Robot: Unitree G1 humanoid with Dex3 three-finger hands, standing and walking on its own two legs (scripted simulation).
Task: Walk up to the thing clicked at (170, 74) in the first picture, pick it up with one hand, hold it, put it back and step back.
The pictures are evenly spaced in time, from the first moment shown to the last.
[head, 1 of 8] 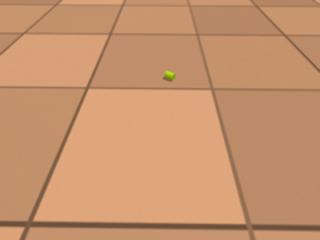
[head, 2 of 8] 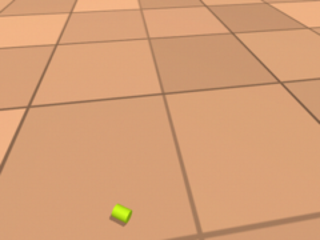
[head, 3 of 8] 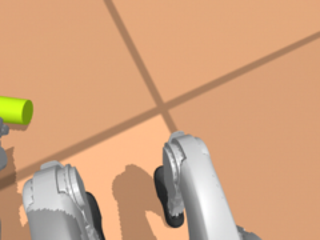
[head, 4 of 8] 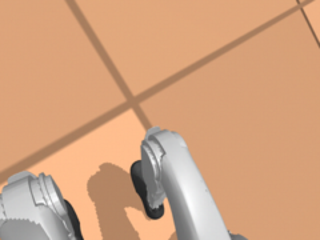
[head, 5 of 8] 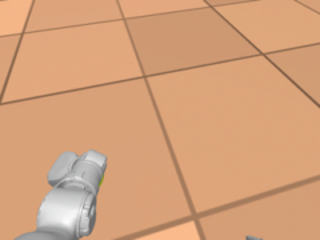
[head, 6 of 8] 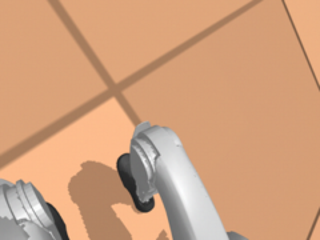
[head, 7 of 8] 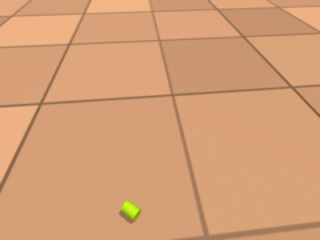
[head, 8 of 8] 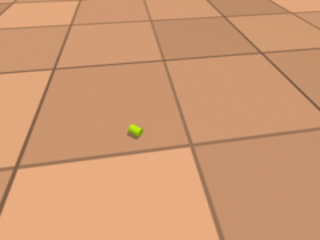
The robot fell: no
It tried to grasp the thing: yes
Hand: left
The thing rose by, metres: 0.66
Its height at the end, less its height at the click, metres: +0.00
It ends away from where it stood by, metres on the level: 0.01
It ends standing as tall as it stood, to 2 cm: yes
